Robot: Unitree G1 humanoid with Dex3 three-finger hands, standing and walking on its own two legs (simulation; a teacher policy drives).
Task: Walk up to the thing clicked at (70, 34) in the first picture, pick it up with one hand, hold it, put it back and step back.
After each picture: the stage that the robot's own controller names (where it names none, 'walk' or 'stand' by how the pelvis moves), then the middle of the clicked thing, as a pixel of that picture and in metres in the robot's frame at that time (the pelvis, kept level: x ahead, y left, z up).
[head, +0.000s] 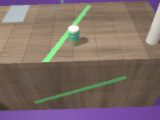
stand; (74, 36) +0.79 +0.08 -0.11
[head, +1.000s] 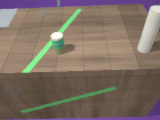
walk; (58, 43) +0.69 +0.19 -0.08
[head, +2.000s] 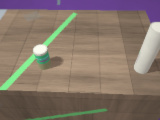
stand; (42, 57) +0.56 +0.23 -0.08
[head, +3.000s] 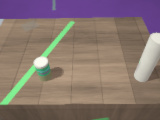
walk; (43, 69) +0.52 +0.22 -0.11
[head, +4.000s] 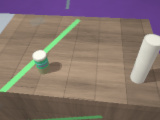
stand; (41, 62) +0.56 +0.25 -0.11
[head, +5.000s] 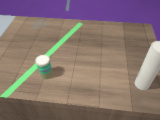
stand; (44, 67) +0.54 +0.22 -0.11
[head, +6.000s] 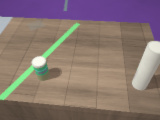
stand; (41, 68) +0.53 +0.24 -0.11
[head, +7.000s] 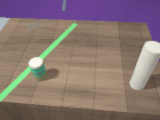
stand; (38, 69) +0.52 +0.25 -0.11
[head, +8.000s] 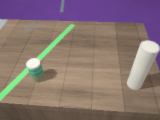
rise first; (36, 70) +0.52 +0.27 -0.11
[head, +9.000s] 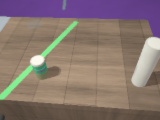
rise first; (40, 67) +0.52 +0.26 -0.11
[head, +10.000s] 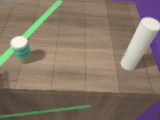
go down; (22, 50) +0.55 +0.24 -0.07
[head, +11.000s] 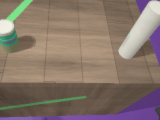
go down; (7, 37) +0.54 +0.25 -0.03
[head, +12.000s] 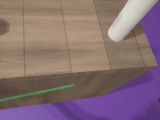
close in; out of the picture +0.53 +0.27 +0.00
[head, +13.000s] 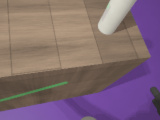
close; out of the picture +0.56 +0.27 +0.02
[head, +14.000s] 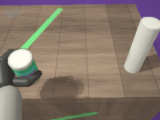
lift; (26, 68) +0.38 +0.19 +0.09
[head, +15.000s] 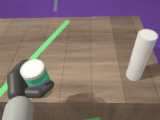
hold; (38, 79) +0.33 +0.16 +0.10
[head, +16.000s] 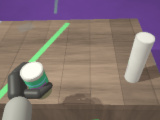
hold; (37, 81) +0.33 +0.17 +0.08
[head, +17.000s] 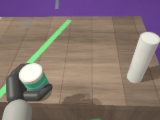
hold; (37, 83) +0.32 +0.17 +0.08
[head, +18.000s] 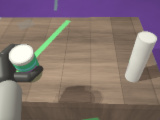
crouch; (27, 64) +0.37 +0.19 +0.13
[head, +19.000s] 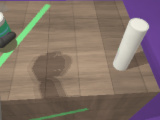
lower; (0, 33) +0.49 +0.24 +0.12
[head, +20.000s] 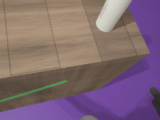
lower; out of the picture +0.54 +0.26 +0.02
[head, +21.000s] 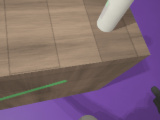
lower; out of the picture +0.54 +0.26 +0.02
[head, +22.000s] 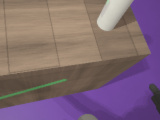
lower; out of the picture +0.55 +0.27 +0.02
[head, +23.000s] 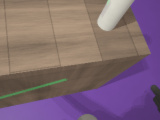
lower; out of the picture +0.55 +0.27 +0.02
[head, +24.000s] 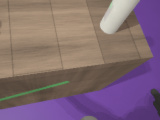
open; out of the picture +0.54 +0.26 +0.02
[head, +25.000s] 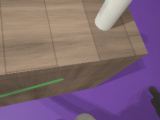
rise; out of the picture +0.55 +0.27 +0.02
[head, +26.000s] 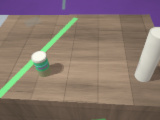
sink last; (41, 64) +0.52 +0.24 -0.06
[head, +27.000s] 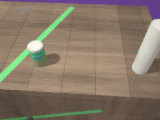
stand; (37, 54) +0.54 +0.24 -0.05
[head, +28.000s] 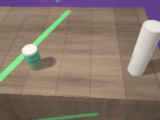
stand; (33, 58) +0.54 +0.26 -0.04
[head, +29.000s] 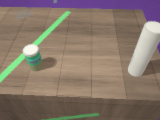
stand; (33, 58) +0.54 +0.24 -0.05
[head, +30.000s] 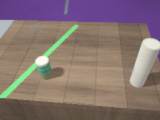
stand; (44, 68) +0.55 +0.24 -0.11
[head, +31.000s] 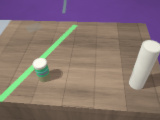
stand; (42, 70) +0.53 +0.24 -0.11
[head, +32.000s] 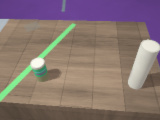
stand; (40, 70) +0.52 +0.25 -0.11
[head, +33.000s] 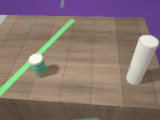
walk; (38, 66) +0.54 +0.25 -0.11
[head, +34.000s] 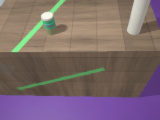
walk; (49, 23) +0.76 +0.23 -0.10
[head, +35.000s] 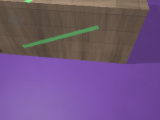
walk; out of the picture +1.14 +0.21 -0.08
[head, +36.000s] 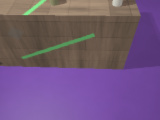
stand; out of the picture +1.15 +0.24 -0.08
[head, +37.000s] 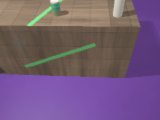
stand; (55, 7) +1.13 +0.24 -0.11
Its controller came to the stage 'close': yes
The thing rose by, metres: 0.24
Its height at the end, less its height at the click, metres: +0.00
